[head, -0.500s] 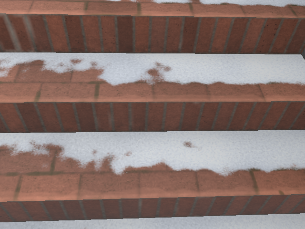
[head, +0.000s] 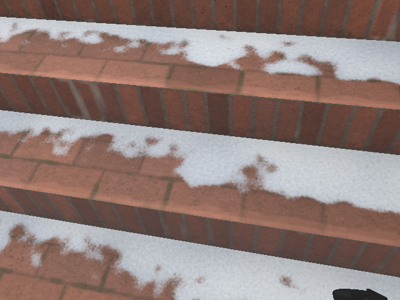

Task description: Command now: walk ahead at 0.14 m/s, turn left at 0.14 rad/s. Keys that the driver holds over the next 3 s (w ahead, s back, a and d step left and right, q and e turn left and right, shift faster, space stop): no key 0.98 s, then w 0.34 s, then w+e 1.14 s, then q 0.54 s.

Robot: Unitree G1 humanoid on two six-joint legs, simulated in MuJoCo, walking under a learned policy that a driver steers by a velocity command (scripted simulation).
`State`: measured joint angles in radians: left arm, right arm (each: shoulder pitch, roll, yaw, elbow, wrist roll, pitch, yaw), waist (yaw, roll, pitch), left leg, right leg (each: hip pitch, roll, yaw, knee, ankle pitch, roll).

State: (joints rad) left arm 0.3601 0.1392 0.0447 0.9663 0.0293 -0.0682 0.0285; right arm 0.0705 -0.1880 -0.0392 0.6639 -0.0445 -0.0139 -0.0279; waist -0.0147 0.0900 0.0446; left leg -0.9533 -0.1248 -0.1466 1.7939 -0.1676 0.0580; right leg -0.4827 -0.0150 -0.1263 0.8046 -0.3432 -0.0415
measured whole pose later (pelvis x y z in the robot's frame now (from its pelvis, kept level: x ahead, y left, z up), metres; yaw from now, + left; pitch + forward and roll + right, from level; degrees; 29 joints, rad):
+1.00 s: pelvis +0.10 +0.04 +0.04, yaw -1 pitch -1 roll +0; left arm 0.35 0.13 0.00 1.08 0.01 0.01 0.05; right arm 0.38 -0.11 -0.01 0.98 -0.01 -0.02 -0.06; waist 0.01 -0.01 0.02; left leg -0.22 -0.02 0.07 0.38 -0.14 0.05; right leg -0.12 -0.04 0.00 0.39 -0.25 0.03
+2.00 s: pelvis +0.48 +0.21 +0.20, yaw -16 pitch +2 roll +0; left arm -0.12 0.16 0.03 0.53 0.02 0.01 0.02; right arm 0.51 -0.20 -0.05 0.95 -0.09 -0.13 -0.03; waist -0.06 0.03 0.02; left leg 0.08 0.07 0.28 0.33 -0.43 -0.04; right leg -1.25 0.08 -0.02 2.05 -0.65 -0.15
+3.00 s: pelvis +0.98 -0.03 +0.55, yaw -24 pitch +5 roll +1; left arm -0.10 0.08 -0.02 0.50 0.06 -0.04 0.00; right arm 0.48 -0.17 -0.07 0.89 -0.04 -0.09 -0.08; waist -0.15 -0.03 0.03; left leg -0.23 -0.06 -0.08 0.43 -0.28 0.05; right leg -1.22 -0.06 0.02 2.01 -0.45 -0.03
